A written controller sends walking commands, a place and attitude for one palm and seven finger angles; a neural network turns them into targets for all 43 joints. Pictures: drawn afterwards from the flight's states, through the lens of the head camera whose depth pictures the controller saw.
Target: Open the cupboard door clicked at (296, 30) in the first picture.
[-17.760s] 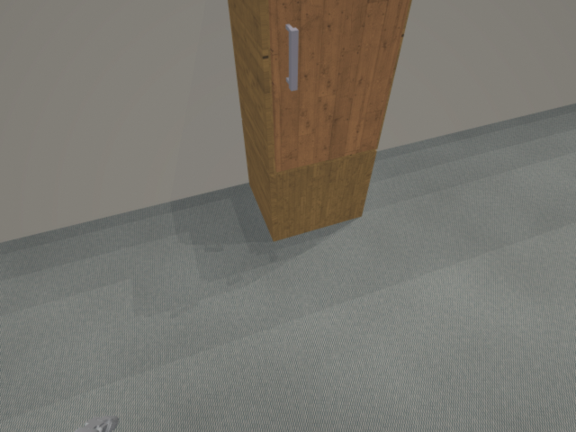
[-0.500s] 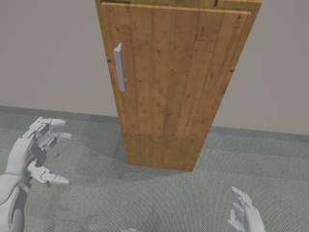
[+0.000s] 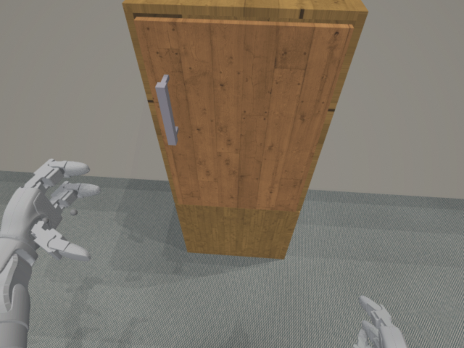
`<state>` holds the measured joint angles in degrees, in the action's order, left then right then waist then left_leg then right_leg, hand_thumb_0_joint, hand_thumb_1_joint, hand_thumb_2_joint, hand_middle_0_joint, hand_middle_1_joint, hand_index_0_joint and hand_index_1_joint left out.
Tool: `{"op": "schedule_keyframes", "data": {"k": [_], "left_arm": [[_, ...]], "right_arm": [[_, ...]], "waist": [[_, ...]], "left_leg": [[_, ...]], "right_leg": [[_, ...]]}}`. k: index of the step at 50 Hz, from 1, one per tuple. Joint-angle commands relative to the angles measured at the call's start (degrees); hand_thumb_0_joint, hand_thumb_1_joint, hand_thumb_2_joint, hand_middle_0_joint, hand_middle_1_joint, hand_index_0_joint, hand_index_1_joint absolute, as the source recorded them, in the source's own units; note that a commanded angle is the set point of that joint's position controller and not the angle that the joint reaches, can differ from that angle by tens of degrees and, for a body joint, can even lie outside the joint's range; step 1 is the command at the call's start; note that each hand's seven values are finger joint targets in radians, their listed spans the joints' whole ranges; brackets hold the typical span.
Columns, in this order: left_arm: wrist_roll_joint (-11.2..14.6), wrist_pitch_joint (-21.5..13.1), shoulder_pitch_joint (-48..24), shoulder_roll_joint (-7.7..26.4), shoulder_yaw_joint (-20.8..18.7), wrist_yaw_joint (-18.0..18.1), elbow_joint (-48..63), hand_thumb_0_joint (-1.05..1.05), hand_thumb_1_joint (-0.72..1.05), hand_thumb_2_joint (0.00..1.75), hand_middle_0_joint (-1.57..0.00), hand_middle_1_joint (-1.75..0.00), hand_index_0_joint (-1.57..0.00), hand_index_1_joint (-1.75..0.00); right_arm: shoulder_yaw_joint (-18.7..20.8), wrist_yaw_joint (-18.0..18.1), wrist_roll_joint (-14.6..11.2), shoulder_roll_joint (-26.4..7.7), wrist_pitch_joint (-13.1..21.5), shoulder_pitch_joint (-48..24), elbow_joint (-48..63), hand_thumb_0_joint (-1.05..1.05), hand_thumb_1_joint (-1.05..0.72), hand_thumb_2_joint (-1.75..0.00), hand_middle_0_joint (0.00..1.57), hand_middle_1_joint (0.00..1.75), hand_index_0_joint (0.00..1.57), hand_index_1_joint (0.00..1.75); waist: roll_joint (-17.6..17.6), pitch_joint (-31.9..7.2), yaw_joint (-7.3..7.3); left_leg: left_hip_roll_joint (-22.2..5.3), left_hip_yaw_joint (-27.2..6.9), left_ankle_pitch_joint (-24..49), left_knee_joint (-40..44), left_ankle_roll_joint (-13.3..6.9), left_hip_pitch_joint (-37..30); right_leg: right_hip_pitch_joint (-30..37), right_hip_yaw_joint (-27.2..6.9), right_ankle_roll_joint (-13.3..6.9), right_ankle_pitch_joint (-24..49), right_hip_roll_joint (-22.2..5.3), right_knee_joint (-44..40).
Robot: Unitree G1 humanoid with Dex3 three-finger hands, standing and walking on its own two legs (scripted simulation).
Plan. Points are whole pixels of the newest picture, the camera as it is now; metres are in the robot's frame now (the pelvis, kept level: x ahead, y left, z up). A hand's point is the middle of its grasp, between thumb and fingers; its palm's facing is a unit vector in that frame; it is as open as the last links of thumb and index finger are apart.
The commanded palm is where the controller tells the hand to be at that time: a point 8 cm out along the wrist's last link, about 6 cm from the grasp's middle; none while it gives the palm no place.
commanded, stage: raise the hand with hooked fingers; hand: left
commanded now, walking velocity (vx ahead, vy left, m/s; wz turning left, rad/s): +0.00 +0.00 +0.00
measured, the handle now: (169, 111) +0.58 +0.18 +0.09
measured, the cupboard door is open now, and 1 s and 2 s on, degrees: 0 0 0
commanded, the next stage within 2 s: move the hooked fingers beside the handle in 0.28 s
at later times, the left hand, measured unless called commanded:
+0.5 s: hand (77, 213) +0.29 +0.27 +0.10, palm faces +0.01 -1.00 +0.00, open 13.9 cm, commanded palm +0.28 +0.31 +0.10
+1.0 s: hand (108, 170) +0.39 +0.25 +0.10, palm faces -0.02 -1.00 +0.01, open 13.9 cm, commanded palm +0.37 +0.31 +0.10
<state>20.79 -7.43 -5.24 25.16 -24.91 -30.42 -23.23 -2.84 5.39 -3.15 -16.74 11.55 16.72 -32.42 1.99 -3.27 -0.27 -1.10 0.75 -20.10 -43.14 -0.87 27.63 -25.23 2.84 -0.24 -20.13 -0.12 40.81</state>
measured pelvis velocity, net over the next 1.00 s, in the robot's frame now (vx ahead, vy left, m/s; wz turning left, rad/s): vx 0.00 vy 0.00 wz -0.01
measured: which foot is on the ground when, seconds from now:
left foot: down 0.00-1.00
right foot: down 0.00-1.00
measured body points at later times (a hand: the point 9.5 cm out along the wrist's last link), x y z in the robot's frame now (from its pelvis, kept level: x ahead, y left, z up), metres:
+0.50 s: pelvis -0.01 +0.00 +0.00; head +0.02 -0.01 +0.45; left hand +0.29 +0.32 +0.10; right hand +0.16 -0.25 -0.08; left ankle +0.02 +0.11 -0.71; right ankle +0.01 -0.12 -0.71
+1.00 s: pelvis +0.00 +0.00 -0.01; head +0.05 +0.00 +0.44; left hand +0.38 +0.31 +0.10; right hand +0.10 -0.26 -0.11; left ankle +0.02 +0.11 -0.71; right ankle +0.01 -0.12 -0.71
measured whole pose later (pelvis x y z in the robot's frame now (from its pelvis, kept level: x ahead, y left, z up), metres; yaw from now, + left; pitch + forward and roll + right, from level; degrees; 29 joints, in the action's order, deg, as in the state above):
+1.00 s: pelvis +0.00 +0.00 -0.01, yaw -1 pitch +8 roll -1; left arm 15.2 -11.8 -28.2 27.8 -23.2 -27.2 -46.0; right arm -3.0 5.1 -2.8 -16.8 6.4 19.2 -34.5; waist 1.1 -3.0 2.4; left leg -1.3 1.0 -20.5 -45.6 -1.0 33.6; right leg -31.5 2.4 -0.2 -20.4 0.0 43.4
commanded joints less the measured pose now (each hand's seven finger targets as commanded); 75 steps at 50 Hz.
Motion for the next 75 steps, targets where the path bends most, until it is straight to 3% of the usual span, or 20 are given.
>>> {"op": "schedule_keyframes", "data": {"k": [1, 19, 22, 25, 27, 31, 36, 37, 39, 45, 50, 52, 54, 55, 58, 61, 64, 66, 72, 75], "left_arm": [[1.2, -5.2, -12.9, 16.1, -6.4, 1.2, 13.2, 0.0, -0.5, 0.3, -0.3, -1.2, -0.3, -1.2], [1.5, -4.8, -14.1, 15.0, -4.9, 0.1, 10.1, 0.0, -0.5, 0.3, -0.3, -1.2, -0.3, -1.2], [1.0, -5.4, -22.7, 14.5, -2.7, 0.6, 10.6, 0.0, -0.5, 0.3, -0.3, -1.2, -0.3, -1.2], [-0.1, -5.8, -24.2, 13.2, -1.0, 1.2, 9.4, 0.0, -0.5, 0.3, -0.3, -1.2, -0.3, -1.2], [-0.3, -5.8, -26.0, 13.0, -0.2, 1.6, 8.0, 0.0, -0.5, 0.3, -0.3, -1.2, -0.3, -1.2], [-2.0, -5.4, -29.3, 14.4, -0.7, 2.9, 3.5, 0.0, -0.5, 0.3, -0.3, -1.2, -0.3, -1.2], [-2.8, -5.9, -33.7, 16.1, -1.5, 3.8, -1.4, 0.0, -0.5, 0.3, -0.3, -1.2, -0.3, -1.2], [-2.6, -6.2, -33.9, 17.3, -2.8, 3.9, -2.5, 0.0, -0.5, 0.3, -0.3, -1.2, -0.3, -1.2], [-3.3, -6.9, -36.7, 18.1, -2.6, 3.7, -3.5, 0.0, -0.5, 0.3, -0.3, -1.2, -0.3, -1.2], [-3.8, -8.1, -41.8, 17.6, -1.2, 3.2, -8.9, 0.0, -0.5, 0.3, -0.3, -1.2, -0.3, -1.2], [-5.0, -9.0, -46.7, 20.6, -2.4, 3.2, -14.7, 0.0, -0.5, 0.3, -0.3, -1.2, -0.3, -1.2], [-5.0, -10.2, -47.9, 22.6, -4.0, 3.2, -14.9, 0.0, -0.5, 0.3, -0.3, -1.2, -0.3, -1.2], [-5.4, -11.0, -49.9, 21.1, -2.4, 3.0, -14.4, 0.0, -0.5, 0.3, -0.3, -1.2, -0.3, -1.2], [-5.6, -11.3, -50.3, 21.3, -2.3, 2.9, -14.8, 0.0, -0.5, 0.3, -0.3, -1.2, -0.3, -1.2], [-5.6, -11.0, -52.3, 21.0, -1.8, 3.0, -19.0, 0.0, -0.5, 0.3, -0.3, -1.2, -0.3, -1.2], [-7.1, -10.8, -55.4, 22.4, -1.8, 3.6, -22.7, 0.0, -0.5, 0.3, -0.3, -1.2, -0.3, -1.2], [-7.5, -12.0, -56.8, 24.8, -3.6, 4.0, -22.4, 0.0, -0.5, 0.3, -0.3, -1.2, -0.3, -1.2], [-7.9, -12.6, -59.1, 23.1, -1.9, 4.1, -23.2, 0.0, -0.5, 0.3, -0.3, -1.2, -0.3, -1.2], [-8.9, -12.6, -61.5, 26.3, -3.8, 4.5, -28.7, 0.0, -0.5, 0.3, -0.3, -1.2, -0.3, -1.2], [-9.9, -13.1, -65.1, 25.5, -2.1, 4.6, -28.6, 0.0, -0.5, 0.3, -0.3, -1.2, -0.3, -1.2]], "right_arm": [[3.4, 0.8, -0.1, -7.0, 3.3, -3.8, 8.8, 0.0, -0.9, -0.9, 0.2, 0.3, 0.2, 0.3], [3.0, 1.5, -0.3, -7.1, 3.1, -4.0, 8.4, 0.0, -0.9, -0.9, 0.2, 0.3, 0.2, 0.3], [2.9, 1.9, -0.3, -7.2, 3.1, -4.0, 7.6, 0.0, -0.9, -0.9, 0.2, 0.3, 0.2, 0.3], [2.9, 2.0, -0.3, -7.0, 3.3, -3.4, 7.2, 0.0, -0.9, -0.9, 0.2, 0.3, 0.2, 0.3], [2.9, 2.1, -0.3, -7.2, 3.1, -3.0, 6.8, 0.0, -0.9, -0.9, 0.2, 0.3, 0.2, 0.3], [2.9, 1.8, -0.3, -7.3, 2.2, -2.7, 6.3, 0.0, -0.9, -0.9, 0.2, 0.3, 0.2, 0.3], [2.9, 1.3, -0.2, -7.6, 0.6, -1.5, 6.1, 0.0, -0.9, -0.9, 0.2, 0.3, 0.2, 0.3], [2.9, 1.2, 0.0, -7.7, 0.4, -1.2, 6.4, 0.0, -0.9, -0.9, 0.2, 0.3, 0.2, 0.3], [3.1, 1.1, 0.0, -7.8, -0.2, -0.4, 6.0, 0.0, -0.9, -0.9, 0.2, 0.3, 0.2, 0.3], [3.5, 0.7, 0.1, -8.3, -1.8, 2.0, 5.1, 0.0, -0.9, -0.9, 0.2, 0.3, 0.2, 0.3], [3.7, 0.5, 0.3, -8.9, -3.3, 4.0, 4.1, 0.0, -0.9, -0.9, 0.2, 0.3, 0.2, 0.3], [4.0, 0.4, 0.5, -9.2, -3.9, 4.8, 4.1, 0.0, -0.9, -0.9, 0.2, 0.3, 0.2, 0.3], [4.1, 0.2, 0.5, -8.9, -4.3, 5.4, 4.0, 0.0, -0.9, -0.9, 0.2, 0.3, 0.2, 0.3], [4.1, 0.0, 0.5, -9.0, -4.5, 5.8, 3.7, 0.0, -0.9, -0.9, 0.2, 0.3, 0.2, 0.3], [4.3, 0.0, 0.4, -9.2, -5.6, 6.7, 3.1, 0.0, -0.9, -0.9, 0.2, 0.3, 0.2, 0.3], [4.2, -0.2, 0.6, -9.5, -6.5, 7.7, 2.7, 0.0, -0.9, -0.9, 0.2, 0.3, 0.2, 0.3], [4.4, -0.5, 0.9, -9.7, -7.2, 8.7, 2.7, 0.0, -0.9, -0.9, 0.2, 0.3, 0.2, 0.3], [4.3, -0.7, 0.9, -9.4, -7.7, 8.8, 2.4, 0.0, -0.9, -0.9, 0.2, 0.3, 0.2, 0.3], [4.2, -0.8, 1.3, -10.0, -9.4, 10.4, 2.1, 0.0, -0.9, -0.9, 0.2, 0.3, 0.2, 0.3], [4.2, -1.0, 1.3, -9.7, -10.0, 11.0, 1.8, 0.0, -0.9, -0.9, 0.2, 0.3, 0.2, 0.3]], "waist": [[2.6, -12.5, -0.95], [1.2, -10.5, -0.31], [2.3, -10.1, 1.05], [3.8, -12.7, 1.06], [1.6, -12.7, 1.16], [3.1, -12.5, 1.09], [1.6, -13.4, 1.58], [0.2, -14.1, 0.85], [2.6, -15.3, 1.57], [1.5, -16.6, 2.83], [1.5, -17.0, 3.33], [0.7, -19.8, 2.82], [4.0, -22.0, 3.31], [5.5, -22.2, 3.29], [1.7, -19.8, 4.53], [3.3, -18.9, 4.94], [3.2, -23.7, 4.56], [4.1, -22.5, 5.53], [2.3, -23.0, 5.92], [5.7, -24.0, 6.72]], "left_leg": [[1.3, -1.7, 11.1, 6.6, -0.6, -7.8], [1.3, -1.7, 8.0, 6.3, -0.7, -6.1], [1.3, -2.2, 6.9, 6.1, -0.7, -6.8], [1.2, -2.6, 7.8, 6.4, -0.6, -8.8], [1.2, -2.8, 7.8, 6.2, -0.6, -8.1], [1.2, -2.9, 6.8, 6.7, -0.3, -7.4], [1.1, -2.4, 7.5, 6.0, -0.5, -5.7], [1.1, -2.5, 8.5, 5.6, -0.6, -5.3], [1.0, -2.1, 8.7, 5.4, -0.4, -5.6], [0.8, -1.9, 10.1, 4.1, -0.7, -4.9], [0.8, -1.9, 9.9, 3.2, -0.8, -3.0], [0.7, -2.0, 12.0, 2.5, -0.9, -3.2], [0.6, -1.8, 14.2, 2.0, -0.7, -5.4], [0.5, -2.2, 15.4, 1.9, -0.5, -6.4], [0.2, -2.1, 14.7, 1.5, -0.8, -4.1], [0.2, -2.5, 12.8, 1.5, -0.7, -3.3], [0.2, -2.4, 16.0, 0.4, -0.7, -4.1], [0.0, -2.3, 15.8, 0.0, -0.7, -4.5], [0.0, -2.2, 15.2, -1.0, -1.0, -1.4], [-0.2, -2.6, 15.9, -1.4, -0.7, -3.1]], "right_leg": [[3.5, -1.0, -1.3, 10.9, 1.5, -5.8], [2.4, -1.7, -1.1, 8.2, 1.4, -6.5], [0.8, -1.6, -1.2, 6.7, 1.6, -6.4], [0.3, -1.1, -1.3, 7.6, 1.4, -5.8], [0.8, -1.1, -1.4, 7.6, 1.6, -5.7], [-0.3, -0.9, -1.4, 6.8, 1.1, -5.4], [0.1, -1.3, -1.2, 8.1, 1.2, -4.9], [1.4, -1.5, -1.5, 9.0, 1.5, -4.5], [0.5, -1.6, -1.3, 9.6, 1.3, -4.2], [-0.6, -1.7, -1.1, 11.8, 1.6, -3.3], [-1.6, -1.9, -1.2, 11.4, 1.7, -2.6], [0.0, -2.0, -1.4, 13.2, 1.9, -1.7], [-1.2, -1.9, -1.3, 15.1, 2.0, -1.2], [-2.1, -1.6, -1.5, 15.5, 2.1, -0.9], [-3.7, -1.3, -1.1, 15.2, 2.3, -1.0], [-5.9, -1.2, -1.3, 12.8, 2.3, -0.7], [-3.8, -1.5, -1.2, 15.9, 2.4, 0.3], [-5.8, -1.4, -1.1, 15.3, 2.5, 0.3], [-5.7, -1.6, -1.1, 15.3, 2.7, 1.0], [-7.8, -1.5, -1.0, 15.0, 2.7, 1.3]]}}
